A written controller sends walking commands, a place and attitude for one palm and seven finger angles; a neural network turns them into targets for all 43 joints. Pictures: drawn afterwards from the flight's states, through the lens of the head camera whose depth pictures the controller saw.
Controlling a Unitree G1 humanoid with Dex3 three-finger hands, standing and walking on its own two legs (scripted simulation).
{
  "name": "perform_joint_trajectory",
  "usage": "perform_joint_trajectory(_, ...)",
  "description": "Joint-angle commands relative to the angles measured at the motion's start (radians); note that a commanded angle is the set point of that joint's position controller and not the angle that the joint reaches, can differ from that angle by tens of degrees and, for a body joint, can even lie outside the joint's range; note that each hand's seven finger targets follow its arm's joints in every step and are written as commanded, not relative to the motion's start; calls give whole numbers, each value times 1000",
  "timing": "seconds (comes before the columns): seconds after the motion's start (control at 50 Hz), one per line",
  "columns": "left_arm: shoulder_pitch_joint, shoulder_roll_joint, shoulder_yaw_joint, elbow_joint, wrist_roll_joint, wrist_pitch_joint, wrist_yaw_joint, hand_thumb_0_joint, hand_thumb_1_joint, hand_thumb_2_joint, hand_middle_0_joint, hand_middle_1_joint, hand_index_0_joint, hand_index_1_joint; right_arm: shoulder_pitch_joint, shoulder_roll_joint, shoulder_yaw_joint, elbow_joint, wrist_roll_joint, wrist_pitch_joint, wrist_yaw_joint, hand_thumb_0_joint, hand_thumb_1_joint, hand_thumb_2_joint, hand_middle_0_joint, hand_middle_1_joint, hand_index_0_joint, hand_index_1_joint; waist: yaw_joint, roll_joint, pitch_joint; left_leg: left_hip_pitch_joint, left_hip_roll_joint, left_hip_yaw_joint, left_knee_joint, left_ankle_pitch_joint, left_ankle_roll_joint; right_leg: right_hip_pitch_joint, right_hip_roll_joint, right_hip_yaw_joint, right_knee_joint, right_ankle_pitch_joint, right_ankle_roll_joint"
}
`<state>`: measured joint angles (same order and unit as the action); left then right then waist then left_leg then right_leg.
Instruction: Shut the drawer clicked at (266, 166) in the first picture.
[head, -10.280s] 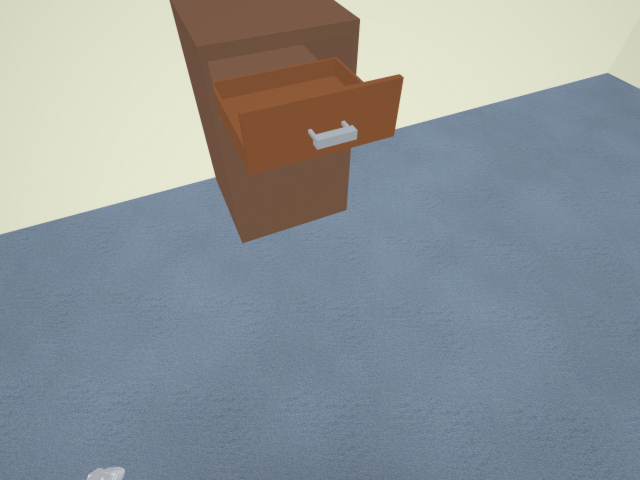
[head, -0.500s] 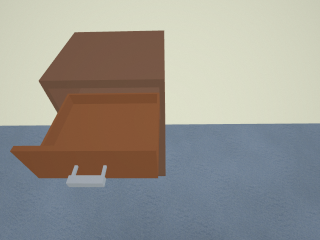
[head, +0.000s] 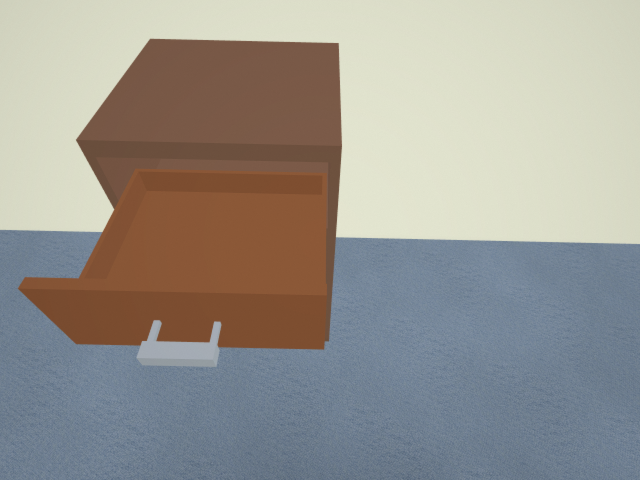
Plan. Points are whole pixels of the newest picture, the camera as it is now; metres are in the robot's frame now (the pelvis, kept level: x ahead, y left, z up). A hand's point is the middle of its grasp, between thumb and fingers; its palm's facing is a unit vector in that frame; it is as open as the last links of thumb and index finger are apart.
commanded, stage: come to a stop and stand still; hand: left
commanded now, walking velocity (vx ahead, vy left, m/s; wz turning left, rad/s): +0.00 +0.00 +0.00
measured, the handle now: (183, 340) +0.33 +0.24 -0.09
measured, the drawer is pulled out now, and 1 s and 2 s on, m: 0.30 0.30 0.30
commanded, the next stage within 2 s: look again from close up in 0.72 s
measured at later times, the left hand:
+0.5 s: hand out of the picture +0.04 +0.23 -0.17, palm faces +0.00 -0.98 -0.22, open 7.4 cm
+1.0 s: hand out of the picture +0.00 +0.20 -0.17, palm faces +0.01 -0.98 -0.18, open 7.4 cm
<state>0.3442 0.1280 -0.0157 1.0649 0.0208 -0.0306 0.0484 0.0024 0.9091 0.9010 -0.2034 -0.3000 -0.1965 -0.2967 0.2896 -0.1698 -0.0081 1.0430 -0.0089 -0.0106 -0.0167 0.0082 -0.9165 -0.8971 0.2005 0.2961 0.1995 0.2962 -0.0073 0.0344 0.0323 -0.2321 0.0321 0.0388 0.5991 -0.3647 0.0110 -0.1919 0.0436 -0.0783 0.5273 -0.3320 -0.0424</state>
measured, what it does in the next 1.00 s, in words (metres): stands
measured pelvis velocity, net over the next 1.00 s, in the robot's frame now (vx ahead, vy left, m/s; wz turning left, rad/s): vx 0.01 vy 0.04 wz -0.02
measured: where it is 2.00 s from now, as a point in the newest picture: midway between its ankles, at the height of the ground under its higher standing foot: outside the picture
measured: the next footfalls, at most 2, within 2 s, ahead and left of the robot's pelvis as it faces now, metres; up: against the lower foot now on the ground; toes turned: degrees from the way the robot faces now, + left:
none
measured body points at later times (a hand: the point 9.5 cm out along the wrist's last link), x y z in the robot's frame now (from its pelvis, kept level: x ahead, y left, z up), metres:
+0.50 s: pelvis +0.01 +0.05 +0.00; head +0.03 +0.06 +0.45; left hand +0.04 +0.28 -0.15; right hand +0.02 -0.18 -0.15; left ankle -0.03 +0.10 -0.73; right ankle -0.03 -0.10 -0.73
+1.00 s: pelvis +0.01 +0.04 +0.01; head +0.02 +0.04 +0.46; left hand +0.00 +0.26 -0.15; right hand +0.00 -0.18 -0.15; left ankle -0.03 +0.10 -0.73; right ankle -0.03 -0.10 -0.73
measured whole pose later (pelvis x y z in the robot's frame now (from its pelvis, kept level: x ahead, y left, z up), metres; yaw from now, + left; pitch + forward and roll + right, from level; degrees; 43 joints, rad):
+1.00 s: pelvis +0.01 +0.04 +0.01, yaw -1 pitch -2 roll +0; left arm 0.30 0.15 -0.02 1.08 0.01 0.02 0.04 0.00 0.91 0.90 -0.20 -0.30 -0.19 -0.30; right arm 0.27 -0.15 0.02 1.13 0.00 -0.03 -0.03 0.01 -0.91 -0.90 0.20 0.30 0.20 0.30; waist 0.01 -0.02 0.05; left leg -0.11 -0.06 0.09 0.42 -0.29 0.08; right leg -0.13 -0.04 -0.02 0.47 -0.31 0.03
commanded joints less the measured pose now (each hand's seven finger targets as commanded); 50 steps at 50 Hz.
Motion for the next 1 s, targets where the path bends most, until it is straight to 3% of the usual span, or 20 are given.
perform_joint_trajectory(0.0,7,114,29,-71,-4,2,6,0,900,900,-200,-300,-200,-300,83,-76,-2,-20,-9,-14,-5,0,-900,-900,200,300,200,300,-4,65,32,-20,101,-110,-153,249,52,-56,-113,118,-58,117,-14)
perform_joint_trajectory(0.02,13,109,26,-66,-4,10,6,0,900,900,-200,-300,-200,-300,72,-90,3,-23,-9,-15,-7,0,-900,-900,200,300,200,300,6,82,36,-35,117,-145,-178,289,70,-33,-93,82,-37,66,-5)
perform_joint_trajectory(0.06,32,97,21,-56,-4,16,5,0,900,900,-200,-300,-200,-300,41,-102,3,-31,-6,-16,-12,0,-900,-900,200,300,200,300,24,34,57,-46,118,-151,-192,304,81,-18,-90,73,-48,57,0)
perform_joint_trajectory(0.18,10,118,24,-60,-8,22,3,0,900,900,-200,-300,-200,-300,45,-112,5,-19,-4,-22,-19,0,-900,-900,200,300,200,300,16,4,20,37,96,-120,-191,418,67,9,-114,79,-47,151,4)
perform_joint_trajectory(0.34,-15,128,28,-61,-11,33,4,0,900,900,-200,-300,-200,-300,50,-126,2,1,-3,-25,-26,0,-900,-900,200,300,200,300,14,14,1,122,103,-122,-206,618,62,9,-120,67,-35,177,21)
perform_joint_trajectory(0.62,-16,134,30,-45,-12,37,3,0,900,900,-200,-300,-200,-300,41,-114,6,31,-1,-23,-22,0,-900,-900,200,300,200,300,16,-33,25,115,81,-105,-244,492,52,25,-140,90,-79,205,24)
perform_joint_trajectory(0.98,26,113,22,-8,-9,28,3,0,900,900,-200,-300,-200,-300,47,-86,9,70,5,-27,-21,0,-900,-900,200,300,200,300,13,-30,34,123,74,-88,-255,418,51,13,-149,105,-121,223,22)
